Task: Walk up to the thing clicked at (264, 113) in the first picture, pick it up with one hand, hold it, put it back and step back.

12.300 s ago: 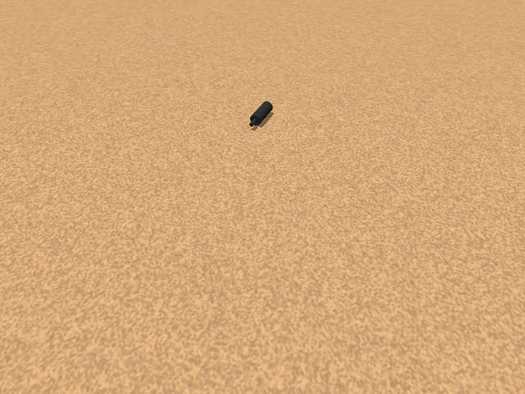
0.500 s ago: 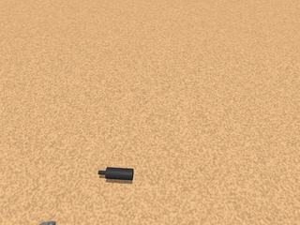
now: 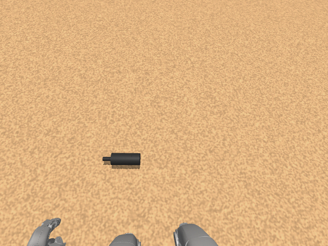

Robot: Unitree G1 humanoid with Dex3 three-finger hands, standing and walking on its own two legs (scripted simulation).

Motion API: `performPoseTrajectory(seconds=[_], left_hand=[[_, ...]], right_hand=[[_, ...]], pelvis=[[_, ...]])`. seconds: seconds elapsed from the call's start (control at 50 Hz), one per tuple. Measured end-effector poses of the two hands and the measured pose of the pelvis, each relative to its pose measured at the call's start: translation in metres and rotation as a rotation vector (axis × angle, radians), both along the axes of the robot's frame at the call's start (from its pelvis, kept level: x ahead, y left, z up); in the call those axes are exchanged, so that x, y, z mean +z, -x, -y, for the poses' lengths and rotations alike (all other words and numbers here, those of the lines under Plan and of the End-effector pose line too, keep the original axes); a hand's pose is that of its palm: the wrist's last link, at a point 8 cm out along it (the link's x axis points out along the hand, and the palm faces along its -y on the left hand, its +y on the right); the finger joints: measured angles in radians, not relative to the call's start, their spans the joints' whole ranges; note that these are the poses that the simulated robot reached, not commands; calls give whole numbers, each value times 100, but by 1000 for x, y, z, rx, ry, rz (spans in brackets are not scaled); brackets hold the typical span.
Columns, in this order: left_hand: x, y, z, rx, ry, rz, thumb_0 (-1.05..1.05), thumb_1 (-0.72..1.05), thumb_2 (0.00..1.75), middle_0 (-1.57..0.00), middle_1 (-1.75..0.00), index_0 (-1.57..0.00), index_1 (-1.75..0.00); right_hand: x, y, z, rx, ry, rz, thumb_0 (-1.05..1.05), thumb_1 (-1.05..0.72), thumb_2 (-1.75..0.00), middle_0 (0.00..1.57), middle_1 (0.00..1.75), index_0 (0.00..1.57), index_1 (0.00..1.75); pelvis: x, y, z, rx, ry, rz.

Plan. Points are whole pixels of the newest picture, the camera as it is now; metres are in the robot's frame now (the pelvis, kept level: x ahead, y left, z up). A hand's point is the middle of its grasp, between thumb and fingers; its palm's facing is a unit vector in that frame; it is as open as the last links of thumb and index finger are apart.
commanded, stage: walk up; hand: left
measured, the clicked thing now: (121, 159) +0.58 +0.22 -0.73
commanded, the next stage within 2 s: none
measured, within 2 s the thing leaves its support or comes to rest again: neither
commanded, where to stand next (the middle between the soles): +0.19 -0.01 m, yaw +1 degrees
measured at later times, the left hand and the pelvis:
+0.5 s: hand out of the picture +0.00 +0.25 -0.16, palm faces +0.05 -0.93 -0.36, open 7.4 cm; pelvis -0.14 -0.02 -0.01, yaw +3 degrees
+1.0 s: hand out of the picture -0.22 +0.22 -0.13, palm faces +0.01 -0.92 -0.39, open 7.4 cm; pelvis -0.24 -0.05 +0.01, yaw -2 degrees
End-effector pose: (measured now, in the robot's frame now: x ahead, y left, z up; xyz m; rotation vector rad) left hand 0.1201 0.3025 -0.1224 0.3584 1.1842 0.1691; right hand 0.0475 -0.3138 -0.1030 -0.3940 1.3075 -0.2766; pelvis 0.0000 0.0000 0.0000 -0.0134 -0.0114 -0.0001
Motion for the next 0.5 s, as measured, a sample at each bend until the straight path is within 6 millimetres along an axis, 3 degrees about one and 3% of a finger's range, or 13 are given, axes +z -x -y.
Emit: performPoseTrajectory(seconds=[0.14, 0.28, 0.4, 0.5], left_hand=[[7, 34, 20, -17, -36, 10, 0, 91, 90, -21, -30, -20, -30], [30, 68, 31, 4, -35, 66, 0, 90, 90, -21, -30, -21, -30], [27, 94, 23, 16, -37, 145, 0, 90, 90, -21, -30, -21, -30], [4, 133, 9, 49, -1, 162, 0, 90, 90, -21, -30, -20, -30]], right_hand=[[-21, 4, 23, -5, -34, 96, 1, -90, -90, 21, 30, 20, 30], [-10, 15, 24, 39, -55, 145, 1, -90, -90, 21, 30, 20, 30], [-9, 45, 23, 105, -16, 123, 1, -90, -90, 21, 30, 20, 30], [-5, 83, 10, 141, 12, 108, 1, -90, -90, 21, 30, 20, 30]], pelvis=[[-10, 32, 19, -18, 18, 35], [2, 64, 25, -17, -43, 13], [-4, 103, 21, 32, -21, 7], [-14, 142, 15, 53, -52, 48]])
